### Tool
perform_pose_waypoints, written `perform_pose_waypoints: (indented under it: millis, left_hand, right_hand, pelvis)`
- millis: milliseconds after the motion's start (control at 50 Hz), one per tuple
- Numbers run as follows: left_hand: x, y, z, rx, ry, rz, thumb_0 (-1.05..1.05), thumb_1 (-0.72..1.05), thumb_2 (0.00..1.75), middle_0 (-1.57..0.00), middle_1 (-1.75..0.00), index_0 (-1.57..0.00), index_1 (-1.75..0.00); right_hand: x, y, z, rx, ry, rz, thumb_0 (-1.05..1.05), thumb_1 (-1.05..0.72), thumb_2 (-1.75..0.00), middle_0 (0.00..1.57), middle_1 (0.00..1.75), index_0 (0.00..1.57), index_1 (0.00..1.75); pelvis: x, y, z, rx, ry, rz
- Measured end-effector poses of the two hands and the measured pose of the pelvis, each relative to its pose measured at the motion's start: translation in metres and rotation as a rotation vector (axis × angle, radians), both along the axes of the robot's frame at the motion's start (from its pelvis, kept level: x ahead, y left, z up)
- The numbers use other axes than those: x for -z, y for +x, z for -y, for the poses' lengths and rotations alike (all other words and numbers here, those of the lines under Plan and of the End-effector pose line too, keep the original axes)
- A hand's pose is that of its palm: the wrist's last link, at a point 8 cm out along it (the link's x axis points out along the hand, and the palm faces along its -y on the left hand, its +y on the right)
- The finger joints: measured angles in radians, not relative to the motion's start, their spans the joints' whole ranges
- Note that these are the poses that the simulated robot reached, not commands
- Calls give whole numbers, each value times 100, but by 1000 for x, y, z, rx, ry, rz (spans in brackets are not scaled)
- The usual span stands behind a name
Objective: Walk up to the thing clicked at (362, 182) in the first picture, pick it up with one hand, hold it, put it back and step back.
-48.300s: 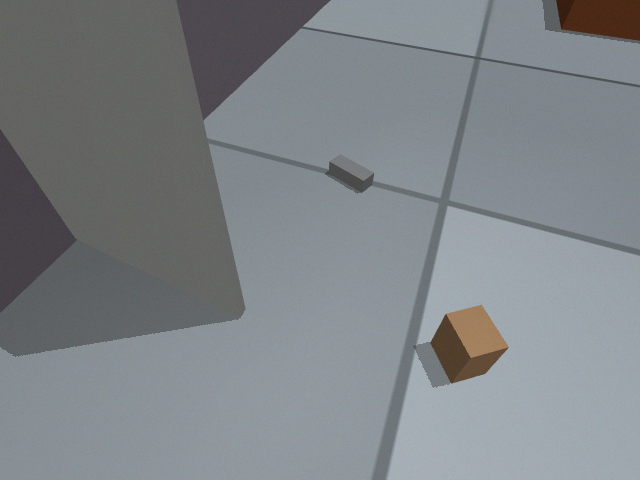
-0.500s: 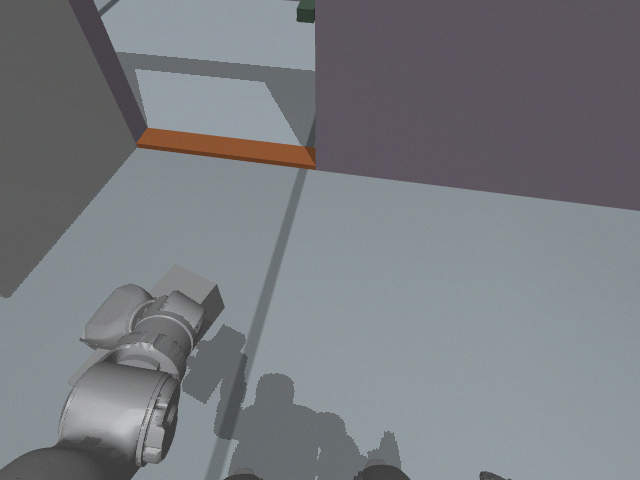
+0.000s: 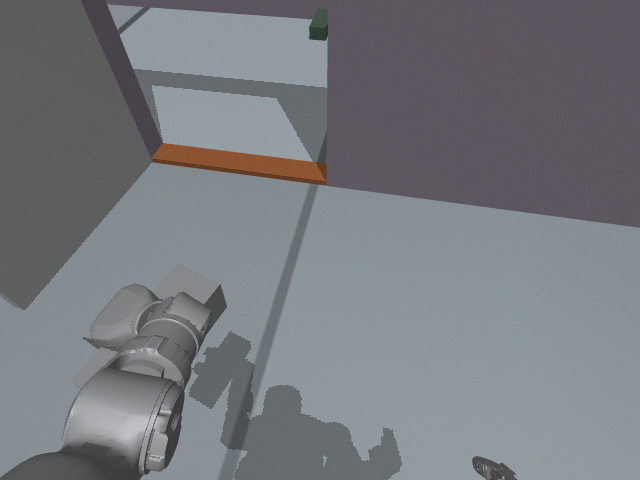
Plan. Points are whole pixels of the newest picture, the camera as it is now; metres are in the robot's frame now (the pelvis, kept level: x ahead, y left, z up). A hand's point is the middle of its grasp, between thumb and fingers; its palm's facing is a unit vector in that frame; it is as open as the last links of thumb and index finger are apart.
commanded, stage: hold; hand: left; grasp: from above
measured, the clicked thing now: (159, 338) +0.34 +0.24 -0.08
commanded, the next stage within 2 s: crouch in 1.40 s
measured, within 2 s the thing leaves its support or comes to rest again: neither
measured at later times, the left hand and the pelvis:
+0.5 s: hand (156, 333) +0.32 +0.22 -0.02, palm faces -0.13 -0.41 -0.90, open 11.1 cm; pelvis +0.01 -0.01 +0.01, yaw +1 degrees
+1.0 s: hand (150, 336) +0.31 +0.22 -0.01, palm faces -0.12 -0.41 -0.90, open 11.1 cm; pelvis -0.01 -0.01 +0.02, yaw +0 degrees
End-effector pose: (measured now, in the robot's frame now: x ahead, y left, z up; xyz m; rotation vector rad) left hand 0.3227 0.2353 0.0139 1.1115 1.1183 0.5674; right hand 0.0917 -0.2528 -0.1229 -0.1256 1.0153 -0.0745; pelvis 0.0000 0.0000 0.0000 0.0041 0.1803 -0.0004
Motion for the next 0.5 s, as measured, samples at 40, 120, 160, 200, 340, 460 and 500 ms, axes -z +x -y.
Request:
perform_pose_waypoints:
  millis: [40, 120, 160, 200, 340, 460, 500]
  left_hand:
    - [-1, 1, 0, -9, -3, -2, -2, -16, 66, -47, -81, -55, -76]
    - [2, 0, 3, -25, -25, -8, -2, -17, 67, -47, -82, -55, -78]
    - [4, 0, 6, -28, -39, -10, -2, -17, 67, -47, -82, -55, -78]
    - [5, 0, 7, -27, -49, -8, -2, -17, 67, -47, -82, -55, -78]
    - [-3, 2, 10, -1, -44, 26, -2, -16, 66, -48, -79, -55, -76]
    - [-18, -1, 10, -1, -28, 31, -2, -16, 66, -49, -79, -56, -75]
    - [-21, -4, 11, -5, -27, 21, -2, -17, 66, -49, -79, -56, -75]
  right_hand:
    - [0, 4, 0, -4, 4, 5, 1, -90, -90, 20, 29, 19, 30]
    - [-1, 11, 2, -13, 8, 8, 1, -91, -90, 20, 29, 19, 30]
    - [-2, 14, 4, -16, 6, 7, 1, -91, -90, 20, 29, 19, 30]
    - [-4, 16, 6, -18, 3, 7, 1, -91, -90, 20, 29, 19, 30]
    - [-12, 24, 14, -21, -9, 21, 1, -91, -90, 20, 29, 19, 30]
    - [-18, 32, 16, -25, -6, 61, 1, -91, -90, 19, 29, 19, 30]
    - [-20, 35, 14, -28, -2, 75, 1, -91, -90, 19, 29, 19, 30]
  pelvis:
    - [0, 2, 1, 0, 1, -1]
    - [-1, 5, 3, -2, 4, -1]
    - [-2, 6, 4, -4, 5, 1]
    - [-3, 7, 5, -5, 6, 1]
    - [-6, 9, 9, -10, 7, 19]
    - [-10, 9, 10, -10, 7, 41]
    - [-11, 8, 10, -9, 7, 48]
